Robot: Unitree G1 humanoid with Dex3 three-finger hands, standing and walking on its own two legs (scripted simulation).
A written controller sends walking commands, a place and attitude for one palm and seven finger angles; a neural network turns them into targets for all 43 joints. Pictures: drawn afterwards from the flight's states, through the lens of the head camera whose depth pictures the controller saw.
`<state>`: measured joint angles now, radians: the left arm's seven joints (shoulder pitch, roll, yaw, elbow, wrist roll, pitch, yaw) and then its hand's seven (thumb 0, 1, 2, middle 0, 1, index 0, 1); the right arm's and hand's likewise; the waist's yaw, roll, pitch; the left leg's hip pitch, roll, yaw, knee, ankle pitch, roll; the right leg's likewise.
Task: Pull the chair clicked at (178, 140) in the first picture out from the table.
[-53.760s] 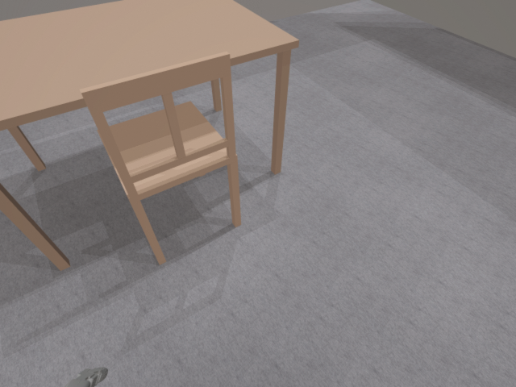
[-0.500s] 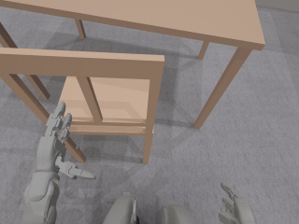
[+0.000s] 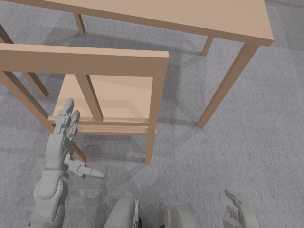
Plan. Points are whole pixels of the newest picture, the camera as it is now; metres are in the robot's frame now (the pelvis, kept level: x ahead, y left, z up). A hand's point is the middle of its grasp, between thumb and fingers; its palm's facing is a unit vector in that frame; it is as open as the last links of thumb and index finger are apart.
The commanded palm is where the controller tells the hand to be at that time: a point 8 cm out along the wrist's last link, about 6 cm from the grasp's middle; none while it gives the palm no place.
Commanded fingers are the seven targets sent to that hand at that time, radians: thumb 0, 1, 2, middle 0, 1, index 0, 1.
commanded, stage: aim the fingers beside a spindle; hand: left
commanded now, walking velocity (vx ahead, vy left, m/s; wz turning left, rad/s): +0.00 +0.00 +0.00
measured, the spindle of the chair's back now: (91, 99) +0.46 +0.20 +0.00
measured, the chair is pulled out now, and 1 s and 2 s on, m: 0.16 0.16 0.16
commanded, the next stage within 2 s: none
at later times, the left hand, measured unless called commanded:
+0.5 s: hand (87, 147) +0.31 +0.18 +0.01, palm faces +0.06 -1.00 -0.01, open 16.9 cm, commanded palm +0.29 +0.23 +0.02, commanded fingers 0.00 -0.50 0.30 -0.06 -0.08 -0.06 -0.08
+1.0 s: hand (81, 143) +0.31 +0.19 +0.03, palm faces +0.07 -1.00 -0.03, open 16.9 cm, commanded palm +0.29 +0.24 +0.03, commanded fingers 0.00 -0.50 0.30 -0.06 -0.08 -0.06 -0.08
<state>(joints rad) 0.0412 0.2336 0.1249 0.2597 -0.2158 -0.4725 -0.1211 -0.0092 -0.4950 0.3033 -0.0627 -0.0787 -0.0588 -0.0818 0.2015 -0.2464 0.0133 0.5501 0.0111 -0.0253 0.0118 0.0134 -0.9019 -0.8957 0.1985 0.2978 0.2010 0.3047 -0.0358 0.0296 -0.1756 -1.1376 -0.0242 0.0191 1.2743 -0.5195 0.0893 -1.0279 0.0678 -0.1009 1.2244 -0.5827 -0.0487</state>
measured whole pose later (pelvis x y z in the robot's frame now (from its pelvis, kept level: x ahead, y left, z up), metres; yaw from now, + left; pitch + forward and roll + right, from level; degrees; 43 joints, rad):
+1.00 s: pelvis +0.00 -0.01 +0.00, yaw +0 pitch +22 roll -4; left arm 0.03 0.26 0.19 0.28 -0.23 -0.49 -0.14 -0.01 -0.50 0.30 -0.07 -0.08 -0.06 -0.08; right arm 0.20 -0.25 0.02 0.56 0.01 -0.04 0.00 0.01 -0.90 -0.90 0.20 0.30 0.20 0.30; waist -0.04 0.02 -0.17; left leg -1.13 -0.02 0.02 1.27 -0.52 0.08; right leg -1.03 0.07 -0.10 1.22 -0.58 -0.06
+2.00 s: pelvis +0.00 -0.01 +0.00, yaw +0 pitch +22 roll -4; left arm 0.05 0.22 0.11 0.24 -0.20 -0.49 -0.10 -0.01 -0.50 0.30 -0.07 -0.08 -0.06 -0.08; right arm 0.20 -0.24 0.02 0.55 0.01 -0.03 -0.01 0.01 -0.90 -0.90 0.20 0.30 0.20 0.30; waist -0.04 0.02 -0.17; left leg -1.13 -0.02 0.02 1.27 -0.52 0.08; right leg -1.02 0.07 -0.10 1.22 -0.58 -0.06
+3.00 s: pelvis +0.00 -0.01 +0.00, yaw +0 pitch +22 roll -4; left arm 0.06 0.23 0.13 0.25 -0.22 -0.50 -0.13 -0.01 -0.50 0.30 -0.06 -0.08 -0.06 -0.08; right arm 0.19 -0.25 0.02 0.56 0.01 -0.04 -0.01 0.01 -0.90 -0.90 0.20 0.30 0.20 0.30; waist -0.04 0.02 -0.18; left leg -1.13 -0.02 0.01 1.27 -0.52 0.08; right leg -1.03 0.07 -0.10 1.22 -0.58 -0.06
